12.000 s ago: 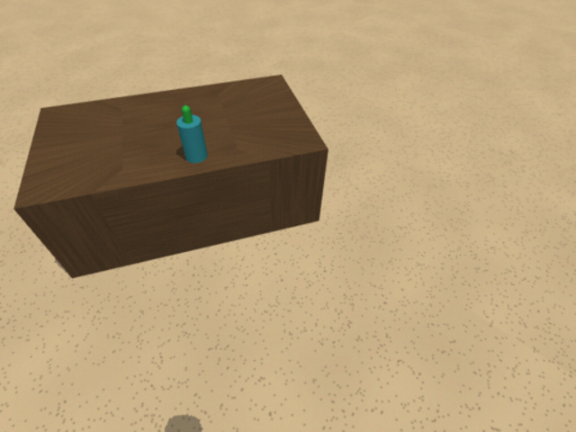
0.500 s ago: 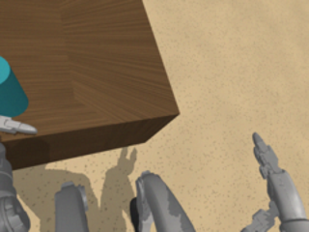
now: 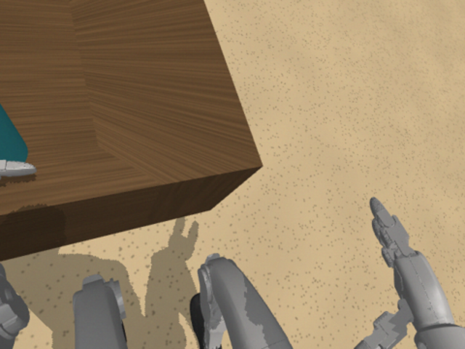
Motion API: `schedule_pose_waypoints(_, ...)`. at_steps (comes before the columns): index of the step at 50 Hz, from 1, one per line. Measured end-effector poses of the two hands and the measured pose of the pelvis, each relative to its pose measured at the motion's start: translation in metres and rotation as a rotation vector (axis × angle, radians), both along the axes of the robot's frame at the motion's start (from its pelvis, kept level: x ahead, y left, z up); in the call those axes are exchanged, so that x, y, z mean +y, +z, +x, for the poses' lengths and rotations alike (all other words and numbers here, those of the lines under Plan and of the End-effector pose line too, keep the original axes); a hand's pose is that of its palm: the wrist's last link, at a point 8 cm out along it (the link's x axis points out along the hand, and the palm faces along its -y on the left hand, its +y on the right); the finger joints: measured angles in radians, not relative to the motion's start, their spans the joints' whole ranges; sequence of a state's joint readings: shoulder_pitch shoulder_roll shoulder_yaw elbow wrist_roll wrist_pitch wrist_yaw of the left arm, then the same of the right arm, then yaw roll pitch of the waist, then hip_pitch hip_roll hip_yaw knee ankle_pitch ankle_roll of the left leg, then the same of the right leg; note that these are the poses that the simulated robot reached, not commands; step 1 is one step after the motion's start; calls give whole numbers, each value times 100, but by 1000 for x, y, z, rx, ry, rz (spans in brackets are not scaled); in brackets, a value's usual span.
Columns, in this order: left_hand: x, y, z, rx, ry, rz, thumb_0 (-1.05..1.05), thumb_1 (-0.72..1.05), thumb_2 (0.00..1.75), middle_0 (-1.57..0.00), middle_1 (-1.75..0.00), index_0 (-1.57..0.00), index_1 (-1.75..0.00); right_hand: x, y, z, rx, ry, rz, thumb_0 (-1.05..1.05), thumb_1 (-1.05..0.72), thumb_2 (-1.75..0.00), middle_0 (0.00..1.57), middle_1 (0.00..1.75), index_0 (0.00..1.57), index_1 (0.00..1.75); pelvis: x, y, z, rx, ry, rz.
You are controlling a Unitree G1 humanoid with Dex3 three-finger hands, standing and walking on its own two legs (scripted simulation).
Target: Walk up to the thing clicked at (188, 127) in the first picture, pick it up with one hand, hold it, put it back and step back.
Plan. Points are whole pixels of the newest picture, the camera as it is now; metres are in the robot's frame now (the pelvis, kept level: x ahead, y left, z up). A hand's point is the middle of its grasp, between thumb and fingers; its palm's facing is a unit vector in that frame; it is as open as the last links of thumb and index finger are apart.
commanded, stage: close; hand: left
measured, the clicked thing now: out of the picture +0.51 +0.26 -0.04
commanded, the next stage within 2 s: settle in 0.30 s
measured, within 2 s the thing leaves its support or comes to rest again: leaves its support in 0.62 s
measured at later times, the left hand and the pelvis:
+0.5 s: hand out of the picture +0.51 +0.26 -0.05, palm faces +0.31 -0.95 +0.02, open 11.1 cm; pelvis +0.00 +0.00 +0.01, yaw +0 degrees
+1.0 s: hand out of the picture +0.51 +0.25 +0.00, palm faces +0.31 -0.95 +0.01, open 11.1 cm; pelvis +0.01 +0.00 +0.03, yaw +1 degrees
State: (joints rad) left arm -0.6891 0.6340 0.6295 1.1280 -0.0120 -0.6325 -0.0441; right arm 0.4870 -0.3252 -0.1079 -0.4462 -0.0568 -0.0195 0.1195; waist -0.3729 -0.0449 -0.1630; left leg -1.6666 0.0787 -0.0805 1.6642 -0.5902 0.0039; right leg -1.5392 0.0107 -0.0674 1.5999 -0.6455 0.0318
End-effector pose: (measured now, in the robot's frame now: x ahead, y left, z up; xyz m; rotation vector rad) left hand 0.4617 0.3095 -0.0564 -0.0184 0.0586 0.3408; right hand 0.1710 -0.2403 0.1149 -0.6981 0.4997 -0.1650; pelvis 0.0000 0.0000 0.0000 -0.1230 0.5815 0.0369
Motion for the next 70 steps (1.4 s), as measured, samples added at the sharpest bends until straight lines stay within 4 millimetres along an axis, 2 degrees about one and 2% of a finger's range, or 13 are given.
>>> schedule_pose_waypoints(10, -2, 3, 14, -13, -29, -1, -2, -42, 39, -76, -61, -77, -61, 0, 6, -2, 3, -4, -20, -1, 50, -5, 6, 5, 6, 5, 0, 1, -1, 6, -2, -2)
schedule_pose_waypoints(12, -3, 4, 14, -11, -29, -3, -1, -41, 44, -81, -67, -77, -63, 1, 7, -2, 4, -5, -19, -1, 50, -5, 6, 5, 6, 5, 1, 2, -1, 6, -2, -4)
schedule_pose_waypoints(27, -3, 3, 12, -9, -30, -4, 2, -44, 99, -74, -82, -70, -81, 10, 17, 4, -11, 26, -18, -1, 50, -5, 6, 5, 6, 5, 2, 6, 2, 4, 0, -4)
schedule_pose_waypoints(34, -6, 10, 12, -14, -35, -11, 1, -45, 99, -73, -84, -69, -84, 8, 22, 3, -9, 14, -24, -1, 50, -6, 6, 5, 6, 5, 2, 10, 3, -6, 2, -2)
schedule_pose_waypoints(50, -10, 60, 15, -4, -28, -1, 1, -45, 99, -73, -86, -68, -86, -2, 14, 2, 2, -46, 75, -1, 51, -6, 6, 5, 6, 5, 2, 33, 9, -39, 3, 11)
schedule_pose_waypoints(70, -11, 82, 10, -12, -34, -1, 1, -45, 99, -72, -87, -67, -87, -6, 16, 4, 28, -66, 98, -1, 52, -5, 6, 5, 6, 5, 1, 50, 12, -62, 10, 18)
